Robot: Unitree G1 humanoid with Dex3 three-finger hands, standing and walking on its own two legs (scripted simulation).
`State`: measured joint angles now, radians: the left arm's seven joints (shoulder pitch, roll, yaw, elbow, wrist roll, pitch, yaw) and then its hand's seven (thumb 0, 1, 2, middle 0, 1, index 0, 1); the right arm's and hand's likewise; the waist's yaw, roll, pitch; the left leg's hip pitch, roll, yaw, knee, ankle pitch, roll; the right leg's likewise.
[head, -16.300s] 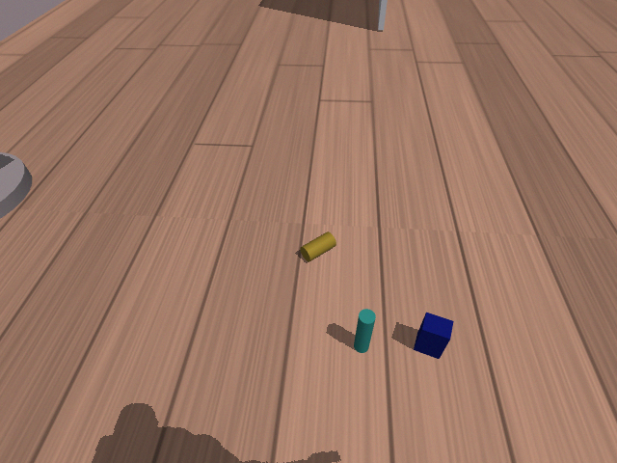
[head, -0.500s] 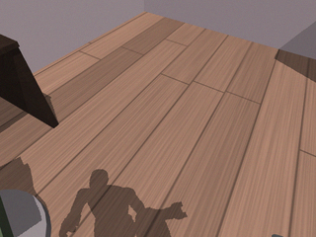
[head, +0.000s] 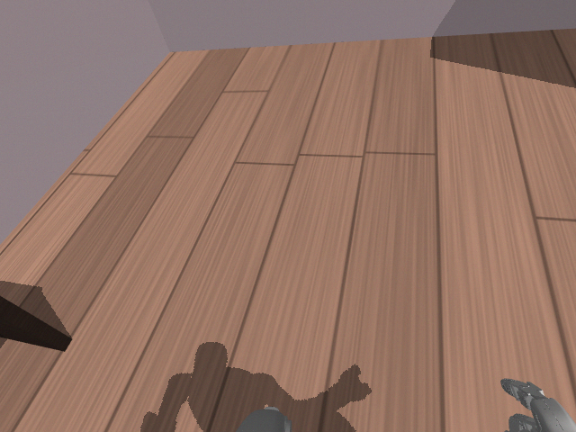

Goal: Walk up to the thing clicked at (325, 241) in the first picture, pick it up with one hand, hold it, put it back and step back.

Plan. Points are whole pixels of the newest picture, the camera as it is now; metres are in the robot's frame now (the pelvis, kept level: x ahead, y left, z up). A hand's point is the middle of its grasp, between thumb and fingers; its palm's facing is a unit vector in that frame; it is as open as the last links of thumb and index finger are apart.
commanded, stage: walk up
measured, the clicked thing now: out of the picture -0.83 -0.88 -0.73
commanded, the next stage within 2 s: none
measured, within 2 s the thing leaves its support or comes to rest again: neither
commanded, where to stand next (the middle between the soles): +0.20 +0.07 m, yaw -65 degrees
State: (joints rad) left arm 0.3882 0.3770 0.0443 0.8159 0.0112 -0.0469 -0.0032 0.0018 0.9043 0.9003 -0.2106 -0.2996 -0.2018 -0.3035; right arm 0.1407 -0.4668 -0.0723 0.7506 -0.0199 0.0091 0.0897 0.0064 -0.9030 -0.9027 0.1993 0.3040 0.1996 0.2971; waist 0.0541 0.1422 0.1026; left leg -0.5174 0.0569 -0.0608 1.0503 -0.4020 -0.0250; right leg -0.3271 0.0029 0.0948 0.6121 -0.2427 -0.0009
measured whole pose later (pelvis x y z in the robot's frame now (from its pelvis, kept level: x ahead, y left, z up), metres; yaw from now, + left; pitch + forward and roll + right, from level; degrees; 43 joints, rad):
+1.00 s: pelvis +0.18 +0.16 -0.02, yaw -47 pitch -1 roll +1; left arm 0.23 0.41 0.05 0.73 0.02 0.04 -0.03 0.00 0.90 0.90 -0.21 -0.30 -0.20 -0.30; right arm 0.25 -0.42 -0.05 0.80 -0.01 -0.05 -0.02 0.00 -0.90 -0.90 0.20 0.30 0.20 0.30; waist 0.00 -0.03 0.10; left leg -0.41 0.03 0.06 0.77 -0.34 0.01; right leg -0.41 0.05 0.14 0.85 -0.41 -0.01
